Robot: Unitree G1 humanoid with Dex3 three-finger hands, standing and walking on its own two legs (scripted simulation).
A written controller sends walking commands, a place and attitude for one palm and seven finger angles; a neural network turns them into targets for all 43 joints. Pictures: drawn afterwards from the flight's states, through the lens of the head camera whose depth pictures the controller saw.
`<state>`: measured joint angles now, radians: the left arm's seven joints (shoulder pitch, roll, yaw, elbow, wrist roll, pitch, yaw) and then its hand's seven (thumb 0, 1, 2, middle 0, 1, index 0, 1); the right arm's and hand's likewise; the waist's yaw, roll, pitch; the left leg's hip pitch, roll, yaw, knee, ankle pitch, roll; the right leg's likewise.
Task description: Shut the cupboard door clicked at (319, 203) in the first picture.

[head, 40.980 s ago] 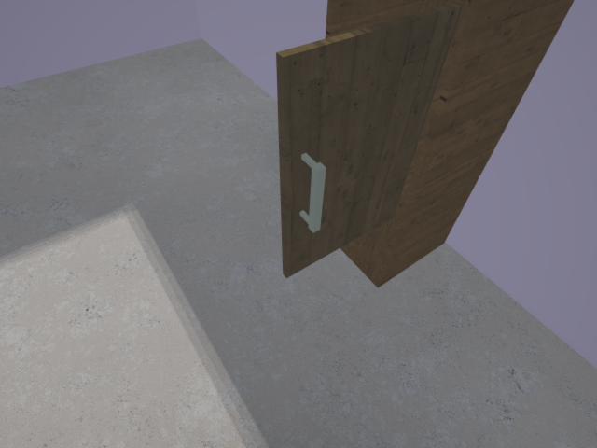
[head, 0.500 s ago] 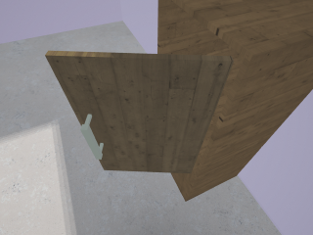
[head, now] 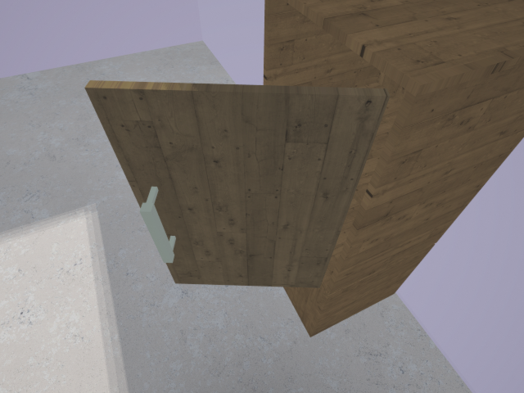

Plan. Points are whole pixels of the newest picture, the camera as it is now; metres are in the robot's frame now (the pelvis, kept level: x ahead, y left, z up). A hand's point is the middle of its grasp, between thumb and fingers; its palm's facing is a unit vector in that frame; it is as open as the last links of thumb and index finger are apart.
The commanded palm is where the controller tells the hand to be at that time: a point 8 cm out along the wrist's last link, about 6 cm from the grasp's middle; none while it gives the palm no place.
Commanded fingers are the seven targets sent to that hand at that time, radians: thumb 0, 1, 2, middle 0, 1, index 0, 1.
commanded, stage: come to a stop and stand still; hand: left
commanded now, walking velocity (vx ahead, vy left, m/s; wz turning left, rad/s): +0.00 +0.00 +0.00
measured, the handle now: (161, 227) +0.40 +0.22 -0.03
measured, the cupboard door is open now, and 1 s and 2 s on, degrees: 63 63 63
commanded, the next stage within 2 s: look again from close up in 0.62 s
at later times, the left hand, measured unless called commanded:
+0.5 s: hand out of the picture +0.02 +0.18 -0.17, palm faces +0.00 -0.98 -0.21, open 7.4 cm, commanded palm none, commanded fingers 0.00 0.90 0.90 -0.20 -0.30 -0.20 -0.30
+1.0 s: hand out of the picture +0.01 +0.17 -0.17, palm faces +0.01 -0.98 -0.19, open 7.4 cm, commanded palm none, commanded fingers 0.00 0.90 0.90 -0.20 -0.30 -0.20 -0.30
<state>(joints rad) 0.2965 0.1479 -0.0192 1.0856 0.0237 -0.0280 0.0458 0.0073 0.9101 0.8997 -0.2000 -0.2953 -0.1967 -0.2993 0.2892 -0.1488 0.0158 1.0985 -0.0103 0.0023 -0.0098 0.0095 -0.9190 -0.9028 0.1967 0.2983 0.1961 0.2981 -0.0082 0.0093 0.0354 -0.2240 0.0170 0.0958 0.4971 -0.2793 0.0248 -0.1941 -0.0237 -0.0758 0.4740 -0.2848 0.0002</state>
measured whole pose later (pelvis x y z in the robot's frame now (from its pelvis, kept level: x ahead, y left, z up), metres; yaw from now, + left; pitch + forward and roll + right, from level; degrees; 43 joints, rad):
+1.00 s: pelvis +0.02 +0.01 +0.00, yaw +0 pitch -1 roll +1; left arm 0.29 0.14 -0.02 1.12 0.02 -0.01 0.04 0.01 0.91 0.90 -0.20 -0.30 -0.20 -0.30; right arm 0.26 -0.15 0.02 1.15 -0.01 -0.02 -0.03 0.01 -0.92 -0.90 0.20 0.30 0.20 0.30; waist 0.00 0.00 0.05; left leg -0.12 -0.01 0.11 0.40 -0.26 0.03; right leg -0.12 -0.05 -0.06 0.43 -0.30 0.01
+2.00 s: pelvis -0.07 -0.03 -0.11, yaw +4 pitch +14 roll -3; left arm 0.35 0.24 0.12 0.00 -0.28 -0.47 -0.32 0.02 0.90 0.90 -0.61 -0.75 -0.61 -0.75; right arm 0.17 -0.21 0.03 0.52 0.03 -0.26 -0.06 0.02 -0.91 -0.90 0.20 0.30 0.20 0.30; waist 0.04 0.03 -0.13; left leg -1.03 0.05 -0.05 1.28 -0.50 -0.02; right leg -0.94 -0.02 -0.16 1.25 -0.55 -0.06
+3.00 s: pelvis -0.04 +0.00 -0.09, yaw +3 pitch +14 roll -3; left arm 0.38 0.25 0.15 -0.04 -0.29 -0.35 -0.28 0.02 0.90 0.90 -1.30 -1.49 -1.29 -1.50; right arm 0.27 -0.24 0.02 0.49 0.04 -0.16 -0.05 0.02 -0.90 -0.90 0.20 0.30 0.20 0.30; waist 0.01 0.05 -0.15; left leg -0.92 0.03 0.00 1.17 -0.51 0.03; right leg -0.84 -0.03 -0.11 1.12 -0.53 -0.01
